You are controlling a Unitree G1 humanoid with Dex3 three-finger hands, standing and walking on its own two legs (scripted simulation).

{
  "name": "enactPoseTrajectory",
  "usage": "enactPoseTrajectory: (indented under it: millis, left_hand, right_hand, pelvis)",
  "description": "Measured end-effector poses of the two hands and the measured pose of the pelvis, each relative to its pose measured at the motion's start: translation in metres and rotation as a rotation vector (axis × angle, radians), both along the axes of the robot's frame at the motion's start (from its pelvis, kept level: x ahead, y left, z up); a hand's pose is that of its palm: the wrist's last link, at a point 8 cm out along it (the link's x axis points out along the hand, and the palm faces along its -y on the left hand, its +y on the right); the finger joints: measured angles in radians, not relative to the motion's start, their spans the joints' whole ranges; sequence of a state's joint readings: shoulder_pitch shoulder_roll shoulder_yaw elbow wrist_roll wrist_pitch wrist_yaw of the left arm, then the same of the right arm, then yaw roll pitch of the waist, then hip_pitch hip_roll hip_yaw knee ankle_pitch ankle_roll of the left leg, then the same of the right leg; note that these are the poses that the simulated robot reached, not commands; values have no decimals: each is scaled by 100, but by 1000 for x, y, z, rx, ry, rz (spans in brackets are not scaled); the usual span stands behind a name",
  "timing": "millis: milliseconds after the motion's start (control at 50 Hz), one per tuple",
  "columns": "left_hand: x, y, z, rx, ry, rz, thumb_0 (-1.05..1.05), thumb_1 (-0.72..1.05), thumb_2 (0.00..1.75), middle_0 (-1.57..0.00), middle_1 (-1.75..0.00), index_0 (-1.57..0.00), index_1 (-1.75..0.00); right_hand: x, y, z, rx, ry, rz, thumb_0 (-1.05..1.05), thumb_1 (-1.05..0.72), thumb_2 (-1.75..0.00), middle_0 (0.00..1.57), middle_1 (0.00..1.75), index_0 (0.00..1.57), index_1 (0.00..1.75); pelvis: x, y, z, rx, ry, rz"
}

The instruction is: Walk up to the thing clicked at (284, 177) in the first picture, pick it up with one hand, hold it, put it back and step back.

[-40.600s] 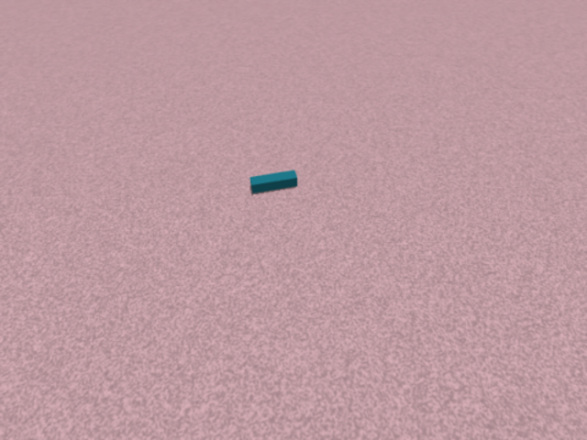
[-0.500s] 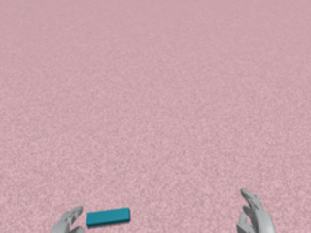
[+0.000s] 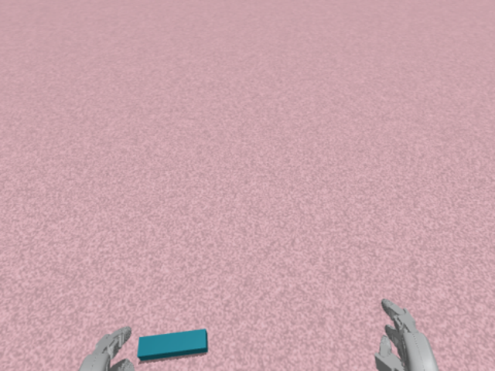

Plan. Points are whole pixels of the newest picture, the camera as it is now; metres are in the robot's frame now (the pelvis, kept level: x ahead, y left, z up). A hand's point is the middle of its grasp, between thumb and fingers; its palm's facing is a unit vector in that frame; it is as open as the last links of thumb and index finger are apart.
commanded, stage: home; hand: left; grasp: from above
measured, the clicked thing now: (173, 344) +0.39 +0.26 -0.68
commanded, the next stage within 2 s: stand in 0.58 s
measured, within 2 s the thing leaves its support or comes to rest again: neither
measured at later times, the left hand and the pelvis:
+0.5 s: hand out of the picture +0.16 +0.18 -0.05, palm faces +0.04 -0.98 -0.20, open 7.4 cm; pelvis +0.00 +0.00 +0.00, yaw +0 degrees
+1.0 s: hand out of the picture +0.11 +0.24 -0.11, palm faces +0.02 -0.94 -0.34, open 7.4 cm; pelvis +0.00 +0.01 +0.03, yaw +0 degrees
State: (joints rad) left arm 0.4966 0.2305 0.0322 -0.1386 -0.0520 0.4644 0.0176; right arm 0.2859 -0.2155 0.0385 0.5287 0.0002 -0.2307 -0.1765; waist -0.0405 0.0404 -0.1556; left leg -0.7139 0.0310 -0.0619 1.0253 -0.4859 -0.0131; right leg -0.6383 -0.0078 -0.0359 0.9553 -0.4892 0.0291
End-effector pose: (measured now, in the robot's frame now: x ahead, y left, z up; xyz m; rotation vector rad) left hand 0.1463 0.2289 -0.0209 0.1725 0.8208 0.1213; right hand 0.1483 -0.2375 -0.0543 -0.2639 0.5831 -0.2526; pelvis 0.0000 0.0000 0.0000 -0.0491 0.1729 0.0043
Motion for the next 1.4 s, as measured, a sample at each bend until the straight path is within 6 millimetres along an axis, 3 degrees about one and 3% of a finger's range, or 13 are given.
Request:
enactPoseTrajectory:
  millis: [680,780,920,1040,1220,1400]
  left_hand:
    - [1,-2,0,6,5,0,2,90,90,-20,-30,-20,-30]
    - [7,16,-23,110,-18,-35,1,90,90,-21,-30,-21,-30]
    - [-27,46,-43,145,134,15,1,90,90,-21,-30,-20,-30]
    - [-64,60,-54,134,267,58,1,90,90,-20,-30,-20,-30]
    - [-102,63,-54,102,388,103,1,90,90,-20,-30,-20,-30]
    - [-123,62,-45,112,441,114,1,90,90,-21,-30,-20,-30]
  right_hand:
    - [2,-4,-2,1,6,-12,2,-90,-90,21,30,21,30]
    - [-6,-11,-20,-47,274,141,1,-90,-90,21,30,21,30]
    - [-34,-30,-18,-6,425,72,1,-90,-90,21,30,21,30]
    - [-60,-35,-14,-4,510,10,1,-91,-90,21,30,21,30]
    - [-81,-21,-11,31,585,-19,1,-91,-90,21,30,21,30]
    - [-88,-19,-11,67,605,-27,1,-91,-90,21,30,21,30]
  pelvis:
    - [3,-2,-1,2,8,-1]
    - [-4,-2,11,35,-90,-2]
    - [-6,1,26,51,-149,-4]
    - [-4,9,36,44,-182,-5]
    - [-5,15,52,41,-223,-4]
    - [-11,11,61,47,-249,2]
